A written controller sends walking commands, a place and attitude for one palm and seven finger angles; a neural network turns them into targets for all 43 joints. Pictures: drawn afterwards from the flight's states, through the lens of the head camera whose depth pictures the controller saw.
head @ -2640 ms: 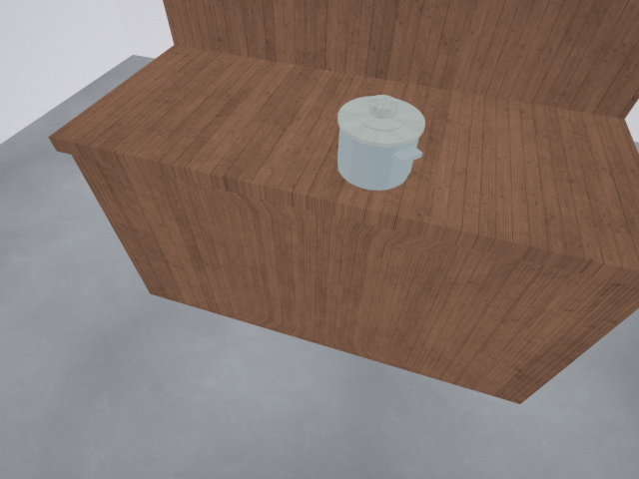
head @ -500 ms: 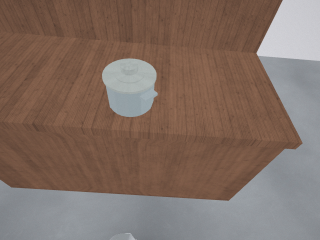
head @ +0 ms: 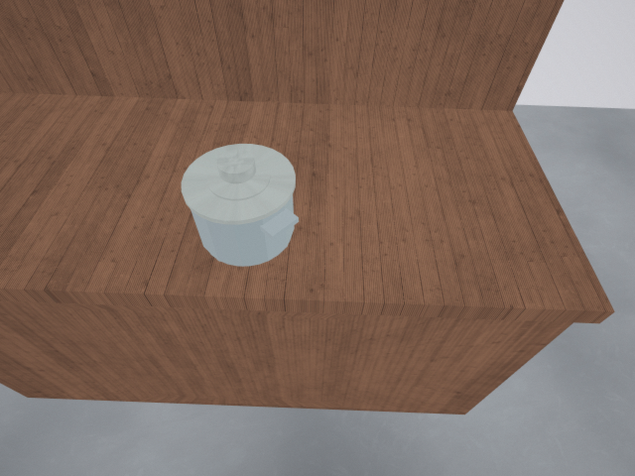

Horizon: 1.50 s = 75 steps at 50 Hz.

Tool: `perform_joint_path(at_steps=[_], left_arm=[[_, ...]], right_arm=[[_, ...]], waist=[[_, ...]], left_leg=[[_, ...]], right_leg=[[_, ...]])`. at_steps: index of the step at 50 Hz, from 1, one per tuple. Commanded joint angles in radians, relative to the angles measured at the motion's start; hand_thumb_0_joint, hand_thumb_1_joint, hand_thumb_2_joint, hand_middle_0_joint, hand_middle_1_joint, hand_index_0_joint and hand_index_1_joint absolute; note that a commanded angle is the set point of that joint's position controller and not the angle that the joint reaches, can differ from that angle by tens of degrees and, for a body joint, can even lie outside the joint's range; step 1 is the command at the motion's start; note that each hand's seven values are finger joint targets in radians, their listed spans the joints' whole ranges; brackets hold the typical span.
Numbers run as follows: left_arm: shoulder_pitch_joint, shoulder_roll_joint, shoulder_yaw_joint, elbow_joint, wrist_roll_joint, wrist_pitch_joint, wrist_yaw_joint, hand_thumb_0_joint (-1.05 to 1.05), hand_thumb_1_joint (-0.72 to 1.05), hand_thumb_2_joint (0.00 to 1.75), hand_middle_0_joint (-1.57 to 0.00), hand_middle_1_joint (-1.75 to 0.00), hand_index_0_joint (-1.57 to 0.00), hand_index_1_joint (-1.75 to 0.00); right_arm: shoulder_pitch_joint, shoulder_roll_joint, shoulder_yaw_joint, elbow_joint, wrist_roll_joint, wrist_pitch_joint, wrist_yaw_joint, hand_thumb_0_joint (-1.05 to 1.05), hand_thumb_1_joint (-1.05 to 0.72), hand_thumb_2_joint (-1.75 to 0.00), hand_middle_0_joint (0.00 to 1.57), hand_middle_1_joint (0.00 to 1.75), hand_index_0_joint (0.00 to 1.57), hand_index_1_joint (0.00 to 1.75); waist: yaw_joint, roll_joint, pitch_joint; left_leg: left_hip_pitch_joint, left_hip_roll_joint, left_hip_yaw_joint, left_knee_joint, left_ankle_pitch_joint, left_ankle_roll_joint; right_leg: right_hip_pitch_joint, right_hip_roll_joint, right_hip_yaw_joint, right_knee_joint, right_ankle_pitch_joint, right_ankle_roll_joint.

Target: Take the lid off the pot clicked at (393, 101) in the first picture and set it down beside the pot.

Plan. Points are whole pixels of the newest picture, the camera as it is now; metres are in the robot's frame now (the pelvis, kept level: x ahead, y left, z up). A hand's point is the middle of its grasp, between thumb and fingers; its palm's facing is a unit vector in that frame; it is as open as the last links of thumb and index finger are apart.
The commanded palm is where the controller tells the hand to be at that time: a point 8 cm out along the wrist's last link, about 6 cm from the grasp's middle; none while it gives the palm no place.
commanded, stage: come to a stop and stand still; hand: left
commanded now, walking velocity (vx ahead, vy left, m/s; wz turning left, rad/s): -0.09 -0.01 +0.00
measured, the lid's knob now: (236, 166) +0.51 +0.16 +0.09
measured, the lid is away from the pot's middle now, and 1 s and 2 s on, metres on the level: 0.00 0.00 0.00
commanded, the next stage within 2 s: look again from close up in 0.48 s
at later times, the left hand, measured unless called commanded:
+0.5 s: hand out of the picture +0.00 +0.18 -0.16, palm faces +0.01 -0.97 -0.24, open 7.4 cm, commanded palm none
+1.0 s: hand out of the picture +0.00 +0.16 -0.17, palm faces +0.01 -0.98 -0.18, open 7.4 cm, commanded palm none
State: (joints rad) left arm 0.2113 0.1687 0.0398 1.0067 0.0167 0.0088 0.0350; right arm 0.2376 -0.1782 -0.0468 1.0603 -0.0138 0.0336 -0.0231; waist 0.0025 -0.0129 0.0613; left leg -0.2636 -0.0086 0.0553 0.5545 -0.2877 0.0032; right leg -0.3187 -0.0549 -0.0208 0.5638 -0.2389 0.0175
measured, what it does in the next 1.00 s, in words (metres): steps on the spot: right foot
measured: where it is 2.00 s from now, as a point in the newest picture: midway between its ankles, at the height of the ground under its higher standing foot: outside the picture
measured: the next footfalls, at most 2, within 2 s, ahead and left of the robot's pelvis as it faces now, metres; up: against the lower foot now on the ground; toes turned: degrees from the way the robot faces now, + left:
right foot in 0.30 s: -0.01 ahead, -0.11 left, +0.00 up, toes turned +0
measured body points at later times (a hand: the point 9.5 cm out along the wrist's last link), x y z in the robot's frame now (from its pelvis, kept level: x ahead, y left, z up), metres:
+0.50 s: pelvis -0.02 +0.00 +0.00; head -0.02 -0.02 +0.45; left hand +0.00 +0.23 -0.15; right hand +0.02 -0.23 -0.16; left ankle +0.01 +0.10 -0.73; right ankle -0.05 -0.11 -0.73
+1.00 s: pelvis +0.00 -0.01 +0.00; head +0.01 +0.00 +0.45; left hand +0.00 +0.21 -0.16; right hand +0.00 -0.23 -0.15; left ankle +0.01 +0.10 -0.73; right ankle -0.05 -0.11 -0.73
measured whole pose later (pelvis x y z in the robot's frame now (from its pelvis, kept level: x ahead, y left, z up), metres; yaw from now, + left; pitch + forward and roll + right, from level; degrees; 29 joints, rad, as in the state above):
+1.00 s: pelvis +0.00 -0.01 +0.00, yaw +0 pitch -1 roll +0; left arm 0.32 0.16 -0.02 1.05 0.01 -0.02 0.04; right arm 0.28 -0.14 0.01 1.10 -0.01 -0.01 -0.03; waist 0.00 -0.03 0.03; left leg -0.24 0.01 0.04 0.50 -0.26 0.01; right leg -0.14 0.02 -0.02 0.49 -0.34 -0.03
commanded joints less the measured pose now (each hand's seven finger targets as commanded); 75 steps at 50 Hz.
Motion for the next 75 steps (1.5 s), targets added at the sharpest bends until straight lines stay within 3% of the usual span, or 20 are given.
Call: perform_joint_path(at_steps=[1, 3, 8, 12, 13, 14, 15, 16, 17, 19, 23, 26, 42, 69, 70, 71, 72, 73, 74, 75], left_arm=[[0.032, 0.125, 0.040, -0.055, -0.001, 0.004, 0.009, 0.00, 0.90, 0.90, -0.20, -0.30, -0.20, -0.30], [0.022, 0.099, 0.029, -0.046, 0.001, 0.017, 0.014, 0.00, 0.90, 0.90, -0.20, -0.30, -0.20, -0.30], [0.050, 0.082, 0.023, -0.015, 0.000, 0.024, 0.005, 0.00, 0.90, 0.90, -0.20, -0.30, -0.20, -0.30], [0.083, 0.074, 0.014, 0.008, -0.007, 0.006, 0.006, 0.00, 0.90, 0.90, -0.20, -0.30, -0.20, -0.30], [0.108, 0.089, 0.013, 0.023, -0.005, -0.004, 0.010, 0.00, 0.90, 0.90, -0.20, -0.30, -0.20, -0.30], [0.170, 0.095, -0.008, 0.021, 0.012, -0.036, 0.045, 0.00, 0.90, 0.90, -0.20, -0.30, -0.20, -0.30], [0.102, 0.146, -0.011, -0.034, 0.005, -0.046, 0.037, 0.00, 0.90, 0.90, -0.20, -0.30, -0.20, -0.30], [0.051, 0.166, -0.022, -0.052, 0.005, -0.051, 0.026, 0.00, 0.90, 0.90, -0.20, -0.30, -0.20, -0.30], [0.037, 0.160, -0.021, -0.062, 0.002, -0.055, 0.024, 0.00, 0.90, 0.90, -0.20, -0.30, -0.20, -0.30], [0.034, 0.142, -0.018, -0.076, -0.004, -0.051, 0.022, 0.00, 0.90, 0.90, -0.20, -0.30, -0.20, -0.30], [0.087, 0.121, -0.027, -0.067, -0.001, -0.036, 0.015, 0.00, 0.90, 0.90, -0.20, -0.30, -0.20, -0.30], [0.120, 0.115, -0.032, -0.060, 0.000, -0.037, 0.015, 0.00, 0.90, 0.90, -0.20, -0.30, -0.20, -0.30], [0.175, 0.109, -0.036, -0.006, -0.006, -0.042, 0.013, 0.00, 0.90, 0.90, -0.20, -0.30, -0.20, -0.30], [0.197, 0.094, -0.039, 0.041, -0.008, -0.040, 0.011, 0.00, 0.90, 0.90, -0.20, -0.30, -0.20, -0.30], [0.239, 0.097, -0.031, 0.072, 0.013, -0.064, 0.047, 0.00, 0.90, 0.90, -0.20, -0.30, -0.20, -0.30], [-0.397, 0.218, -0.069, -1.172, -0.121, -0.209, 0.047, 0.00, 0.90, 0.90, -0.24, -0.35, -0.24, -0.35], [-0.041, 0.222, -0.008, -1.012, -0.045, -0.131, 0.093, 0.00, 0.90, 0.90, -0.29, -0.40, -0.29, -0.40], [0.005, 0.187, -0.031, -0.962, -0.063, -0.059, 0.124, 0.00, 0.90, 0.90, -0.33, -0.44, -0.33, -0.44], [0.203, 0.067, -0.056, -0.853, -0.064, 0.005, 0.129, 0.00, 0.90, 0.90, -0.38, -0.49, -0.38, -0.49], [0.200, -0.032, -0.143, -0.843, -0.051, 0.020, 0.115, 0.00, 0.90, 0.90, -0.42, -0.54, -0.42, -0.54]], right_arm=[[0.068, -0.103, -0.016, -0.059, -0.004, -0.031, -0.004, 0.00, -0.90, -0.90, 0.20, 0.30, 0.20, 0.30], [0.044, -0.124, -0.011, -0.064, -0.006, -0.036, -0.012, 0.00, -0.90, -0.90, 0.20, 0.30, 0.20, 0.30], [0.003, -0.122, -0.005, -0.071, -0.011, -0.035, -0.021, 0.00, -0.90, -0.90, 0.20, 0.30, 0.20, 0.30], [0.043, -0.122, -0.007, -0.038, -0.004, -0.033, -0.017, 0.00, -0.90, -0.90, 0.20, 0.30, 0.20, 0.30], [0.045, -0.107, -0.005, -0.033, 0.004, -0.036, -0.014, 0.00, -0.90, -0.90, 0.20, 0.30, 0.20, 0.30], [-0.060, -0.130, -0.002, -0.114, 0.026, -0.056, -0.005, 0.00, -0.90, -0.90, 0.20, 0.30, 0.20, 0.30], [-0.009, -0.067, 0.008, -0.145, 0.014, -0.048, 0.014, 0.00, -0.90, -0.90, 0.20, 0.30, 0.20, 0.30], [0.016, -0.063, 0.008, -0.130, 0.003, -0.043, 0.019, 0.00, -0.90, -0.90, 0.20, 0.30, 0.20, 0.30], [0.046, -0.067, 0.010, -0.114, -0.001, -0.038, 0.025, 0.00, -0.90, -0.90, 0.20, 0.30, 0.20, 0.30], [0.068, -0.082, 0.013, -0.126, -0.002, -0.034, 0.023, 0.00, -0.90, -0.90, 0.20, 0.30, 0.20, 0.30], [0.045, -0.091, 0.023, -0.127, -0.001, -0.045, 0.018, 0.00, -0.90, -0.90, 0.20, 0.30, 0.20, 0.30], [0.046, -0.091, 0.027, -0.123, 0.002, -0.044, 0.016, 0.00, -0.90, -0.90, 0.20, 0.30, 0.20, 0.30], [0.087, -0.062, 0.044, -0.032, 0.010, -0.069, -0.003, 0.00, -0.90, -0.90, 0.20, 0.30, 0.20, 0.30], [0.071, -0.065, 0.042, 0.026, 0.013, -0.070, -0.012, 0.00, -0.90, -0.90, 0.20, 0.30, 0.20, 0.30], [-0.014, -0.094, 0.037, -0.040, 0.011, -0.071, -0.007, 0.00, -0.90, -0.90, 0.20, 0.30, 0.20, 0.30], [0.010, -0.202, 0.027, -0.351, 0.078, -0.243, -0.001, 0.00, -0.90, -0.90, 0.20, 0.30, 0.20, 0.30], [-0.053, -0.157, 0.047, -0.310, 0.072, -0.312, -0.042, 0.00, -0.90, -0.90, 0.20, 0.30, 0.20, 0.30], [-0.080, -0.168, 0.040, -0.251, 0.076, -0.321, -0.044, 0.00, -0.90, -0.90, 0.20, 0.30, 0.20, 0.30], [-0.074, -0.144, 0.033, -0.262, 0.087, -0.323, -0.043, 0.00, -0.90, -0.90, 0.20, 0.30, 0.20, 0.30], [-0.084, -0.141, 0.047, -0.306, 0.070, -0.334, -0.031, 0.00, -0.90, -0.90, 0.20, 0.30, 0.20, 0.30]], waist=[[-0.001, 0.083, -0.130], [-0.002, 0.227, -0.095], [0.013, 0.155, -0.075], [0.008, 0.130, -0.125], [0.017, 0.052, -0.121], [0.049, -0.013, -0.055], [-0.012, -0.111, -0.043], [-0.039, -0.013, -0.037], [-0.056, -0.055, -0.086], [-0.055, -0.078, -0.078], [-0.019, 0.015, 0.018], [-0.017, -0.042, 0.061], [0.000, 0.029, -0.034], [0.004, 0.012, -0.016], [0.021, 0.047, 0.005], [0.003, 0.204, -0.420], [0.031, 0.399, -0.449], [0.027, 0.314, -0.383], [0.017, 0.230, -0.301], [0.004, 0.113, -0.191]], left_leg=[[0.112, 0.172, -0.165, -0.149, 0.461, 0.034], [0.079, 0.270, -0.271, -0.248, 0.624, 0.141], [0.097, 0.244, -0.225, -0.236, 0.514, 0.183], [0.149, 0.204, -0.204, -0.181, 0.459, 0.131], [0.121, 0.175, -0.189, -0.139, 0.392, 0.096], [0.088, 0.142, -0.085, 0.055, 0.395, 0.038], [-0.028, 0.051, -0.066, 0.039, 0.002, 0.007], [0.004, 0.036, -0.055, 0.010, -0.044, 0.000], [0.023, 0.041, -0.050, -0.004, 0.011, 0.003], [0.049, 0.055, -0.066, -0.014, 0.037, 0.009], [0.003, 0.097, -0.133, -0.111, 0.046, 0.038], [-0.028, 0.085, -0.122, -0.116, -0.005, 0.033], [0.059, 0.104, -0.108, -0.109, 0.208, 0.032], [0.124, 0.114, -0.104, -0.140, 0.291, 0.033], [0.063, 0.106, -0.060, 0.075, 0.404, 0.008], [0.283, 0.023, -0.094, -0.115, 0.451, 0.003], [0.389, 0.055, -0.091, -0.128, 0.606, 0.006], [0.322, 0.056, -0.093, -0.108, 0.539, -0.019], [0.295, 0.050, -0.092, -0.132, 0.536, -0.001], [0.258, 0.039, -0.095, -0.142, 0.522, 0.010]], right_leg=[[0.019, -0.061, 0.038, 0.016, 0.248, -0.048], [-0.007, 0.028, -0.005, 0.189, -0.210, -0.002], [-0.042, 0.025, 0.033, 0.270, -0.233, -0.011], [0.103, 0.020, 0.007, -0.087, -0.062, -0.004], [0.167, 0.006, 0.025, -0.218, 0.056, -0.005], [0.104, -0.059, 0.093, -0.237, 0.284, -0.007], [0.068, -0.161, 0.238, -0.253, 0.182, -0.072], [0.030, -0.171, 0.224, -0.226, 0.077, -0.116], [0.065, -0.116, 0.184, -0.197, 0.062, -0.122], [0.025, -0.098, 0.165, -0.171, 0.005, -0.113], [-0.010, -0.029, 0.110, -0.152, -0.107, -0.079], [-0.022, -0.034, 0.134, -0.183, -0.161, -0.083], [0.095, -0.043, 0.109, -0.161, 0.133, -0.072], [0.130, -0.055, 0.094, -0.198, 0.229, -0.059], [0.099, -0.096, 0.161, -0.201, 0.636, -0.022], [0.240, -0.027, 0.061, -0.112, 0.522, -0.052], [0.181, 0.016, 0.048, -0.088, 0.347, -0.075], [0.152, 0.022, -0.010, -0.122, 0.239, -0.059], [0.170, 0.026, -0.029, -0.146, 0.276, -0.058], [0.160, 0.031, -0.054, -0.155, 0.297, -0.044]])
